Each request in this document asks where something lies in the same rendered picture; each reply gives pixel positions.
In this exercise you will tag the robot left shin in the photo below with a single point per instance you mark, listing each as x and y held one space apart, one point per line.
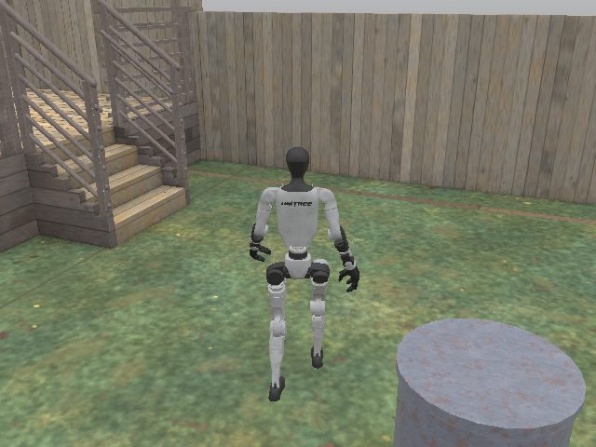
276 352

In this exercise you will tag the robot left forearm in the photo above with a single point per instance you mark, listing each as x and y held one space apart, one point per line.
256 241

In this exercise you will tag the robot right upper arm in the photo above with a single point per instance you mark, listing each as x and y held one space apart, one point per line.
327 197

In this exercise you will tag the left robot thigh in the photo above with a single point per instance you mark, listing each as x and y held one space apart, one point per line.
276 283

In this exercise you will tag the left robot hand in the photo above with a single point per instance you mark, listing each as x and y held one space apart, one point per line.
255 256

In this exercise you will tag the robot left upper arm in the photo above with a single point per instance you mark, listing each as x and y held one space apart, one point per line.
268 197

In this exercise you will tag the right robot hand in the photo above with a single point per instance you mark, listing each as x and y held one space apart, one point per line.
354 273

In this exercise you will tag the robot right forearm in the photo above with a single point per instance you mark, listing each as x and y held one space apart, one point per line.
345 253

